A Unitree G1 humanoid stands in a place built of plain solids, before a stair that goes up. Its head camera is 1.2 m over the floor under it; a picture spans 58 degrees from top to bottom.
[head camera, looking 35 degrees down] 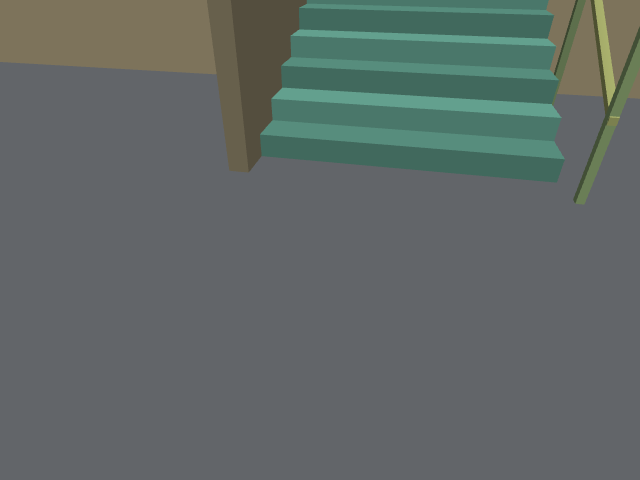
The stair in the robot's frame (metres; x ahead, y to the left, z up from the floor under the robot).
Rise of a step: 0.15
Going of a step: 0.27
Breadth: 1.84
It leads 12 degrees to the right of straight ahead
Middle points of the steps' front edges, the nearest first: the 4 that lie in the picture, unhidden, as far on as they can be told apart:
2.50 -0.51 0.15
2.77 -0.57 0.30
3.03 -0.62 0.45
3.30 -0.68 0.60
